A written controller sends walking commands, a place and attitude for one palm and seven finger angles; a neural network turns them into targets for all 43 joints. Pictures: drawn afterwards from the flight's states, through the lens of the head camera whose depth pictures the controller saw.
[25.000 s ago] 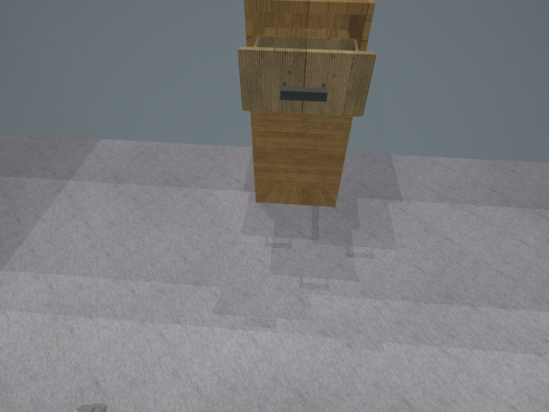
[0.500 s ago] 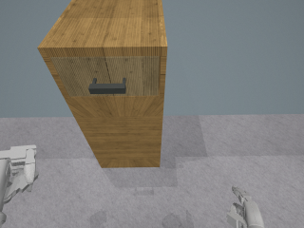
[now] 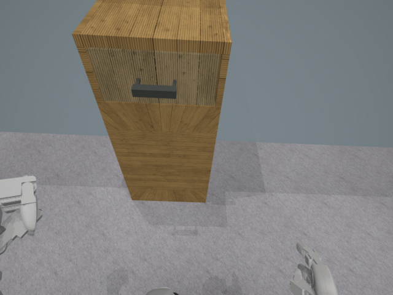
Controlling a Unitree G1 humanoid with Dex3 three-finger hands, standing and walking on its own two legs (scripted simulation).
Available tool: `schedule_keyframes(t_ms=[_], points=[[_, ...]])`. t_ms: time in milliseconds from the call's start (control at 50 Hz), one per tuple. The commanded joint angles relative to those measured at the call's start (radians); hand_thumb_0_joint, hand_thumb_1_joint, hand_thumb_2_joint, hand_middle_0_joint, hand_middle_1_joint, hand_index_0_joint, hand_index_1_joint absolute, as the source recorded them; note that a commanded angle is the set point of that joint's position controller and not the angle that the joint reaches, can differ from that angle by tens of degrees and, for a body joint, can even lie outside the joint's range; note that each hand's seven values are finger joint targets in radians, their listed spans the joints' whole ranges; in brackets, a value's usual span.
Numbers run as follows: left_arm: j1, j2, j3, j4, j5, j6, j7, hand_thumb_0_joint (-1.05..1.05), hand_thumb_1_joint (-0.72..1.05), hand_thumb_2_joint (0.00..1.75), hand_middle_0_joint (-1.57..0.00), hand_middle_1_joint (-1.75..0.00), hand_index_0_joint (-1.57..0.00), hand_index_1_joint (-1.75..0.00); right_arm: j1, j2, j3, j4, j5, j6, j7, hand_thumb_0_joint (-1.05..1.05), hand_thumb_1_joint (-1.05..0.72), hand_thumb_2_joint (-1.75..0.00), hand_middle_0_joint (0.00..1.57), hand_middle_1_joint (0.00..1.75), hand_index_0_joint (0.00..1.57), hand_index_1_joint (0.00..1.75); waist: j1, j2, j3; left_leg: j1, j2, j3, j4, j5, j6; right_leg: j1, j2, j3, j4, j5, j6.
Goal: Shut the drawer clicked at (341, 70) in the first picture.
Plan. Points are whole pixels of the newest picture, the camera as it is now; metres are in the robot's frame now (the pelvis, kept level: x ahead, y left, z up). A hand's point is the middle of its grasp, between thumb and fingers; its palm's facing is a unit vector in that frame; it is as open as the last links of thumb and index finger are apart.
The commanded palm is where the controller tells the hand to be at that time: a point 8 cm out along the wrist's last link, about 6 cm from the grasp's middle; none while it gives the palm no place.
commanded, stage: step back with the hand held close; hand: left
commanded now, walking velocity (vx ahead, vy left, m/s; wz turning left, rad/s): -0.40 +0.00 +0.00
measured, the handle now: (155, 86) +0.64 +0.17 +0.04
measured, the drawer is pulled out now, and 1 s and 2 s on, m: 0.00 0.00 0.00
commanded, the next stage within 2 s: stop stepping back and stand still in 0.64 s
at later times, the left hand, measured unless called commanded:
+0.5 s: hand out of the picture +0.13 +0.26 +0.17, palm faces +0.30 -0.84 -0.45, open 3.3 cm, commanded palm +0.07 +0.30 +0.19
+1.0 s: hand out of the picture +0.06 +0.31 +0.18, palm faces +0.27 -0.87 -0.41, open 3.3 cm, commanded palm +0.00 +0.35 +0.19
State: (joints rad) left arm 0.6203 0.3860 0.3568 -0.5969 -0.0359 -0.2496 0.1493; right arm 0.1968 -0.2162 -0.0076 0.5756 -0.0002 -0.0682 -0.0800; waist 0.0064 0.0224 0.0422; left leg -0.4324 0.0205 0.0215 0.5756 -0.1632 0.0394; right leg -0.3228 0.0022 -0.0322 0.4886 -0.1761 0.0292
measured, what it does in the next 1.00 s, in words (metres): walks backwards: right foot, then right foot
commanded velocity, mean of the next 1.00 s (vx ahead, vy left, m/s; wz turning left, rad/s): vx -0.23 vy -0.04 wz -0.02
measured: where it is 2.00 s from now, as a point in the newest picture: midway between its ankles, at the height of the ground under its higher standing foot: outside the picture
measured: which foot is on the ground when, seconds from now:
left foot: down 0.00-0.72, up 0.74-0.80, down 0.82-1.00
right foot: down 0.00-0.02, up 0.04-0.14, down 0.16-0.52, up 0.54-0.70, down 0.72-0.84, up 0.86-1.00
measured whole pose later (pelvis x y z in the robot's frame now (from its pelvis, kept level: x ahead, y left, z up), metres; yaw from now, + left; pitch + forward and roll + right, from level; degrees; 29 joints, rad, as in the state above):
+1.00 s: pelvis -0.15 +0.08 +0.02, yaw -4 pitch -1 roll -5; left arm 0.60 0.44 0.39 -0.62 -0.05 -0.19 0.12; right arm 0.23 -0.14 0.02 0.61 -0.02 -0.11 -0.04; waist -0.03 -0.02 0.01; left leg -0.36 -0.02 0.04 0.30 -0.07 0.00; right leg -0.29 0.11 -0.02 0.76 -0.52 -0.02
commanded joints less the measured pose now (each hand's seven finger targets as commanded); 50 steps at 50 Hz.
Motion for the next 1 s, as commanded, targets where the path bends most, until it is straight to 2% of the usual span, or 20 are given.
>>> schedule_keyframes(t_ms=[0, 40, 140, 180, 240, 360, 420, 460, 520, 560, 640, 700, 720, 760, 780, 800, 820, 840, 880, 980], points=[[-0.011, 0.170, 0.148, -0.221, 0.006, -0.072, 0.023, 0.00, 0.90, 0.90, -1.40, -1.60, -1.40, -1.60, -0.111, -0.150, -0.050, -0.176, -0.004, -0.062, -0.017, 0.00, -0.90, -0.90, 0.20, 0.30, 0.20, 0.30, -0.014, 0.206, -0.093, -0.164, 0.179, -0.268, -0.412, -0.492, 0.058, 0.205, 0.059, 0.034, 0.120, -0.159, -0.005], [0.002, 0.174, 0.170, -0.231, 0.018, -0.079, 0.015, 0.00, 0.90, 0.90, -1.40, -1.60, -1.40, -1.60, -0.106, -0.140, -0.056, -0.182, -0.010, -0.073, -0.014, 0.00, -0.90, -0.90, 0.20, 0.30, 0.20, 0.30, 0.002, 0.229, -0.129, -0.222, 0.235, -0.326, -0.432, -0.485, 0.094, 0.274, 0.085, 0.045, 0.267, -0.078, -0.006], [0.058, 0.167, 0.169, -0.218, -0.005, -0.097, -0.011, 0.00, 0.90, 0.90, -1.40, -1.60, -1.40, -1.60, -0.098, -0.134, -0.059, -0.159, -0.015, -0.090, 0.005, 0.00, -0.90, -0.90, 0.20, 0.30, 0.20, 0.30, 0.000, 0.145, -0.120, -0.126, 0.169, -0.222, -0.298, -0.308, 0.069, 0.214, 0.062, 0.088, 0.046, -0.078, -0.029], [0.022, 0.190, 0.170, -0.237, -0.018, -0.115, -0.011, 0.00, 0.90, 0.90, -1.40, -1.60, -1.40, -1.60, -0.071, -0.115, -0.054, -0.121, -0.018, -0.083, 0.012, 0.00, -0.90, -0.90, 0.20, 0.30, 0.20, 0.30, -0.013, 0.058, -0.178, 0.123, 0.098, -0.128, -0.159, 0.027, 0.014, 0.072, -0.021, 0.175, -0.080, 0.140, -0.041], [-0.019, 0.197, 0.141, -0.222, -0.020, -0.117, -0.014, 0.00, 0.90, 0.90, -1.40, -1.60, -1.40, -1.60, -0.074, -0.117, -0.064, -0.122, 0.002, -0.065, 0.008, 0.00, -0.90, -0.90, 0.20, 0.30, 0.20, 0.30, -0.022, -0.085, -0.330, 0.406, 0.057, -0.011, -0.035, 0.357, -0.006, 0.006, -0.049, 0.132, -0.085, 0.475, 0.045], [0.005, 0.220, 0.157, -0.186, -0.038, -0.112, -0.010, 0.00, 0.90, 0.90, -1.40, -1.60, -1.40, -1.60, -0.120, -0.115, -0.058, -0.145, 0.002, -0.036, 0.000, 0.00, -0.90, -0.90, 0.20, 0.30, 0.20, 0.30, -0.030, -0.004, -0.126, 0.326, 0.025, -0.066, 0.002, -0.081, -0.031, -0.231, -0.079, 0.183, -0.214, -0.127, -0.059], [-0.002, 0.220, 0.158, -0.169, -0.039, -0.114, -0.005, 0.00, 0.90, 0.90, -1.40, -1.60, -1.40, -1.60, -0.118, -0.115, -0.051, -0.142, -0.005, -0.038, -0.008, 0.00, -0.90, -0.90, 0.20, 0.30, 0.20, 0.30, -0.034, 0.013, -0.074, 0.317, 0.038, -0.111, -0.033, -0.103, -0.034, -0.279, -0.055, 0.159, -0.203, -0.197, -0.074], [-0.016, 0.213, 0.151, -0.161, -0.037, -0.121, -0.008, 0.00, 0.90, 0.90, -1.40, -1.60, -1.40, -1.60, -0.118, -0.129, -0.050, -0.148, -0.006, -0.045, -0.011, 0.00, -0.90, -0.90, 0.20, 0.30, 0.20, 0.30, -0.033, 0.056, -0.054, 0.251, 0.088, -0.182, -0.156, -0.193, -0.016, -0.221, 0.013, 0.114, -0.148, -0.245, -0.052], [-0.017, 0.206, 0.185, -0.173, -0.021, -0.126, -0.018, 0.00, 0.90, 0.90, -1.40, -1.60, -1.40, -1.60, -0.123, -0.166, -0.065, -0.158, -0.031, -0.061, -0.012, 0.00, -0.90, -0.90, 0.20, 0.30, 0.20, 0.30, -0.010, 0.284, -0.133, -0.183, 0.302, -0.423, -0.600, -0.652, 0.041, 0.270, 0.149, 0.045, 0.280, -0.254, -0.033], [-0.025, 0.201, 0.171, -0.210, -0.027, -0.117, -0.023, 0.00, 0.90, 0.90, -1.40, -1.60, -1.40, -1.60, -0.109, -0.133, -0.068, -0.151, -0.039, -0.059, 0.003, 0.00, -0.90, -0.90, 0.20, 0.30, 0.20, 0.30, 0.007, 0.205, -0.188, -0.126, 0.279, -0.310, -0.545, -0.487, 0.020, 0.253, 0.132, 0.040, 0.326, -0.339, -0.059], [0.013, 0.187, 0.120, -0.253, -0.046, -0.104, -0.018, 0.00, 0.90, 0.90, -1.40, -1.60, -1.40, -1.60, -0.072, -0.106, -0.064, -0.123, -0.025, -0.072, 0.032, 0.00, -0.90, -0.90, 0.20, 0.30, 0.20, 0.30, 0.011, 0.186, -0.276, 0.212, 0.167, -0.100, -0.348, -0.197, -0.067, 0.092, 0.060, 0.005, -0.039, -0.321, -0.082], [-0.074, 0.261, 0.161, -0.284, -0.036, -0.109, 0.007, 0.00, 0.90, 0.90, -1.40, -1.60, -1.40, -1.60, -0.037, -0.078, -0.044, -0.088, -0.031, -0.057, 0.022, 0.00, -0.90, -0.90, 0.20, 0.30, 0.20, 0.30, -0.032, -0.118, -0.195, 0.398, 0.010, -0.048, 0.235, -0.102, -0.083, -0.318, -0.322, 0.346, -0.370, -0.148, -0.202], [-0.127, 0.254, 0.145, -0.247, -0.018, -0.094, 0.006, 0.00, 0.90, 0.90, -1.40, -1.60, -1.40, -1.60, -0.062, -0.088, -0.044, -0.092, -0.030, -0.063, 0.017, 0.00, -0.90, -0.90, 0.20, 0.30, 0.20, 0.30, -0.026, -0.180, -0.128, 0.323, -0.017, -0.054, 0.328, -0.185, -0.081, -0.355, -0.320, 0.297, -0.328, -0.147, -0.203], [-0.111, 0.165, 0.091, -0.169, -0.014, -0.049, -0.007, 0.00, 0.90, 0.90, -1.40, -1.60, -1.40, -1.60, -0.083, -0.101, -0.048, -0.092, -0.009, -0.062, 0.005, 0.00, -0.90, -0.90, 0.20, 0.30, 0.20, 0.30, -0.049, -0.182, -0.034, 0.289, 0.013, -0.088, 0.180, -0.155, -0.055, -0.330, -0.203, 0.143, -0.180, -0.238, -0.143], [-0.143, 0.180, 0.100, -0.191, -0.022, -0.033, -0.012, 0.00, 0.90, 0.90, -1.40, -1.60, -1.40, -1.60, -0.101, -0.119, -0.043, -0.106, -0.003, -0.066, -0.005, 0.00, -0.90, -0.90, 0.20, 0.30, 0.20, 0.30, -0.052, -0.028, -0.004, 0.257, 0.037, -0.126, -0.069, -0.160, -0.050, -0.288, -0.109, 0.068, -0.034, -0.295, -0.085], [-0.112, 0.181, 0.121, -0.183, -0.022, -0.031, -0.010, 0.00, 0.90, 0.90, -1.40, -1.60, -1.40, -1.60, -0.109, -0.145, -0.040, -0.117, -0.009, -0.083, -0.016, 0.00, -0.90, -0.90, 0.20, 0.30, 0.20, 0.30, -0.032, 0.237, 0.010, 0.168, 0.149, -0.307, -0.338, -0.234, -0.009, -0.210, 0.028, 0.029, 0.124, -0.344, -0.028], [-0.116, 0.192, 0.137, -0.219, -0.016, -0.047, -0.003, 0.00, 0.90, 0.90, -1.40, -1.60, -1.40, -1.60, -0.090, -0.128, -0.038, -0.116, -0.010, -0.105, -0.011, 0.00, -0.90, -0.90, 0.20, 0.30, 0.20, 0.30, -0.016, 0.336, -0.085, 0.133, 0.248, -0.510, -0.498, -0.456, 0.020, -0.096, 0.088, 0.051, 0.308, -0.383, -0.029], [-0.098, 0.211, 0.159, -0.230, -0.015, -0.052, -0.003, 0.00, 0.90, 0.90, -1.40, -1.60, -1.40, -1.60, -0.082, -0.119, -0.036, -0.113, -0.014, -0.113, -0.002, 0.00, -0.90, -0.90, 0.20, 0.30, 0.20, 0.30, -0.007, 0.275, -0.143, 0.087, 0.264, -0.510, -0.587, -0.702, -0.042, 0.010, 0.114, 0.075, 0.433, -0.394, -0.039], [-0.057, 0.211, 0.167, -0.277, -0.026, -0.035, -0.007, 0.00, 0.90, 0.90, -1.40, -1.60, -1.40, -1.60, -0.088, -0.110, -0.042, -0.134, -0.016, -0.110, 0.020, 0.00, -0.90, -0.90, 0.20, 0.30, 0.20, 0.30, 0.003, 0.190, -0.176, 0.124, 0.219, -0.427, -0.594, -0.623, -0.133, 0.025, 0.132, 0.045, 0.440, -0.364, -0.043], [0.114, 0.187, 0.134, -0.292, -0.018, 0.023, -0.003, 0.00, 0.90, 0.90, -1.40, -1.60, -1.40, -1.60, -0.088, -0.093, -0.045, -0.154, -0.028, -0.078, 0.044, 0.00, -0.90, -0.90, 0.20, 0.30, 0.20, 0.30, 0.019, 0.215, -0.181, 0.038, 0.103, -0.100, -0.500, -0.362, -0.148, 0.309, 0.126, -0.071, 0.047, -0.380, -0.083]])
